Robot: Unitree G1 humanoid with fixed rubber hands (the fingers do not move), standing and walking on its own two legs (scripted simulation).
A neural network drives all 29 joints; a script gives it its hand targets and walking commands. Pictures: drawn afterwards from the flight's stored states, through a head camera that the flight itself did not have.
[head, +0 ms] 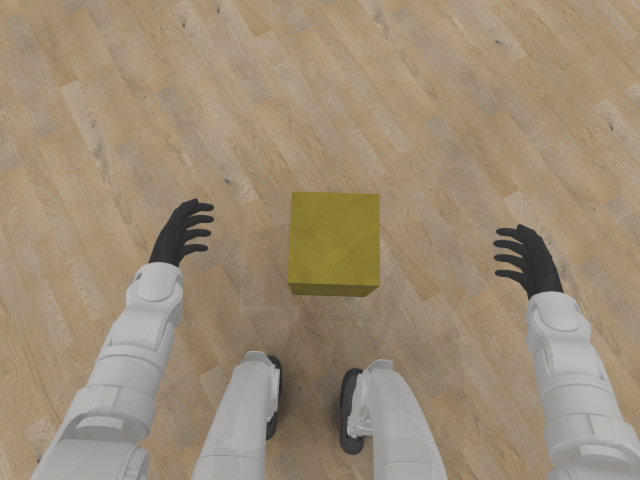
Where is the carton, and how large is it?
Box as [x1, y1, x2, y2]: [287, 191, 379, 296]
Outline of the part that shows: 292,191 287,282 293,294 365,296 379,285 378,194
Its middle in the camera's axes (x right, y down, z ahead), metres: +0.03 +0.02 +0.97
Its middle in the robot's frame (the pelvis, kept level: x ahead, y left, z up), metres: +0.49 -0.02 -0.56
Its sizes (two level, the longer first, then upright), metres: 0.210 0.200 0.250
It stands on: the floor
